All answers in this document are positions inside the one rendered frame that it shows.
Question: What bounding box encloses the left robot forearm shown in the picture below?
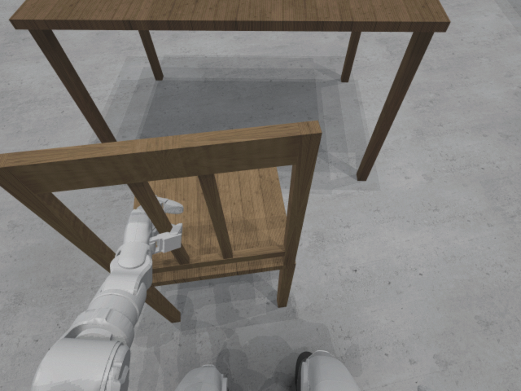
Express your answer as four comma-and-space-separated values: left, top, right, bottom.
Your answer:
30, 241, 152, 391

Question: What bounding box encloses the table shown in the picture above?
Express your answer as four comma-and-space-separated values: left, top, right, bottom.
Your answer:
9, 0, 451, 181

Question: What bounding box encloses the chair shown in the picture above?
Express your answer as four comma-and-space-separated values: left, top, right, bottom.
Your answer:
0, 121, 322, 323

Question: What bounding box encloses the left robot upper arm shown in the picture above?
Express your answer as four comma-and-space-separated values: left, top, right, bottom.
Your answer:
35, 338, 130, 391

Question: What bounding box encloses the right robot shin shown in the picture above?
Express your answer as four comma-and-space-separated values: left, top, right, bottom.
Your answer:
308, 350, 330, 359

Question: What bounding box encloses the robot left hand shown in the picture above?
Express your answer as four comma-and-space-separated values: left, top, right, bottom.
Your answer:
123, 195, 184, 255

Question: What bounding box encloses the robot right foot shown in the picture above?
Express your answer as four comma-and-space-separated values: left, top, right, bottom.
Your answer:
295, 352, 312, 391

